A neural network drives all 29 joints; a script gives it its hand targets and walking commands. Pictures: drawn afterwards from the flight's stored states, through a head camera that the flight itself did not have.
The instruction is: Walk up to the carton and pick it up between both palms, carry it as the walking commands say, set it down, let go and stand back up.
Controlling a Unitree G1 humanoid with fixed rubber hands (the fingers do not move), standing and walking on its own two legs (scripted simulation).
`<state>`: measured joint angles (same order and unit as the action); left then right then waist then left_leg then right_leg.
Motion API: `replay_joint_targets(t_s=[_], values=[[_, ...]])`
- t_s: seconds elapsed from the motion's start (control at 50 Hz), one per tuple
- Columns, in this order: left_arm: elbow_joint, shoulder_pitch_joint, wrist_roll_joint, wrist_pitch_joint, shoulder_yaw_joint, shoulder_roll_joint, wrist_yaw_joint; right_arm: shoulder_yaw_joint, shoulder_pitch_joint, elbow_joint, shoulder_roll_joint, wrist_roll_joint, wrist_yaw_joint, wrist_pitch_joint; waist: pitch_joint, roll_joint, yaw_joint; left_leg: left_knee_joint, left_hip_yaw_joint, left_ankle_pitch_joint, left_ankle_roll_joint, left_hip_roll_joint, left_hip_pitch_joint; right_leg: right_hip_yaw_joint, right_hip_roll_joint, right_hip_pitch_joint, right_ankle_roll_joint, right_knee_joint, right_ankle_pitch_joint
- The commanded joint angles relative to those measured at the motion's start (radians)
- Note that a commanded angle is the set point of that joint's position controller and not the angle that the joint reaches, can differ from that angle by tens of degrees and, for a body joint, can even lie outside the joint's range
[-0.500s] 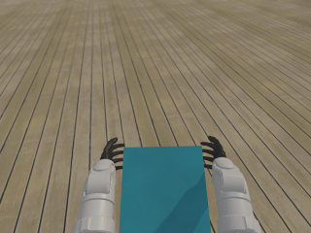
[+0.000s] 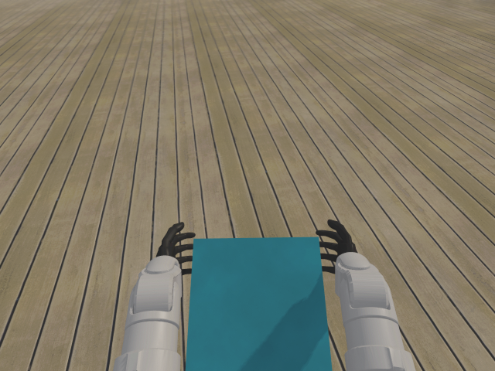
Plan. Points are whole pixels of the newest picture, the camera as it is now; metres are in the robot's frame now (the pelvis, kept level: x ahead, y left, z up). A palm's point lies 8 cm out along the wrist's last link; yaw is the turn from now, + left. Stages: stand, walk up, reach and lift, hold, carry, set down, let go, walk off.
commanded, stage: reach and lift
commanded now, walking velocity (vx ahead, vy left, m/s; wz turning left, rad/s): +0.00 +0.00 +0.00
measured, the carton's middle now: (257, 310) +0.27 +0.00 -0.07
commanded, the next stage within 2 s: hold in 0.92 s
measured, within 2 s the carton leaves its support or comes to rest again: neither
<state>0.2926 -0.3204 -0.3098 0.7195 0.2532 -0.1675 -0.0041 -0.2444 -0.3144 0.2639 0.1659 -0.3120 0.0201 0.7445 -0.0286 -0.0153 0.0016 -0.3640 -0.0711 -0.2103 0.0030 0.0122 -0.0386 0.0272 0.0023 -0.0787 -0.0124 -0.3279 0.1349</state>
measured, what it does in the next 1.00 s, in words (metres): stands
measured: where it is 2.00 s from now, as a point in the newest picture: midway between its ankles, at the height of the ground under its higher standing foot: outside the picture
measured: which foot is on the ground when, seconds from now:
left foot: down 0.00-1.00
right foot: down 0.00-1.00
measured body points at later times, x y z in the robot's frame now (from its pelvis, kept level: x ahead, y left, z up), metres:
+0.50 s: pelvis +0.00 +0.00 +0.00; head -0.04 -0.01 +0.45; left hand +0.30 +0.15 +0.04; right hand +0.30 -0.15 +0.04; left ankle +0.00 +0.12 -0.75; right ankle +0.04 -0.13 -0.75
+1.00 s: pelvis -0.01 -0.01 +0.00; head -0.05 -0.01 +0.45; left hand +0.29 +0.15 +0.04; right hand +0.29 -0.16 +0.04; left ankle +0.00 +0.12 -0.75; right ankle +0.04 -0.13 -0.75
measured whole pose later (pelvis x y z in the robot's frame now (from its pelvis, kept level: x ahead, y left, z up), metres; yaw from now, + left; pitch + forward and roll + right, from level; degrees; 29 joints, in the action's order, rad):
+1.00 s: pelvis -0.01 -0.01 +0.00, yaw +0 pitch -8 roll +0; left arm 0.24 -0.26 -0.28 0.75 0.21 -0.15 0.00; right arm -0.19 -0.25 0.21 0.15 -0.28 0.00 0.77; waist -0.02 -0.02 0.00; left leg -0.37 -0.07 -0.21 0.01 0.01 -0.03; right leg 0.03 0.01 -0.08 -0.01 -0.35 0.14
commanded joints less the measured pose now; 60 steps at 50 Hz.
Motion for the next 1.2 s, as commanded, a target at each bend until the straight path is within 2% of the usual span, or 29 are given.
replay_joint_targets(t_s=[0.0, 0.44, 0.98, 1.18], values=[[-0.043, -0.518, 0.269, -0.039, -0.521, -0.913, -0.259, 0.525, -0.501, -0.041, 0.935, 0.276, -0.262, -0.039, 0.282, 0.007, 0.001, 0.072, -0.011, 0.157, -0.005, 0.076, -0.089, 0.025, 0.091, 0.205, 0.002, 0.002, -0.144], [-0.065, -0.466, 0.277, -0.028, -0.537, -0.913, -0.252, 0.553, -0.466, -0.076, 0.917, 0.296, -0.269, -0.036, 0.272, 0.005, -0.005, 0.073, -0.012, 0.162, -0.006, 0.077, -0.080, 0.028, 0.094, 0.195, 0.001, 0.001, -0.140], [-0.118, -0.431, 0.295, -0.010, -0.557, -0.905, -0.253, 0.577, -0.425, -0.115, 0.916, 0.310, -0.273, -0.017, 0.234, 0.011, -0.002, 0.079, -0.007, 0.070, -0.014, 0.079, -0.104, 0.033, 0.085, 0.167, 0.004, 0.005, -0.056], [-0.120, -0.430, 0.296, -0.010, -0.559, -0.910, -0.254, 0.578, -0.420, -0.114, 0.916, 0.307, -0.275, -0.017, 0.236, 0.011, -0.003, 0.078, -0.006, 0.073, -0.014, 0.078, -0.100, 0.033, 0.084, 0.166, 0.006, 0.006, -0.058]])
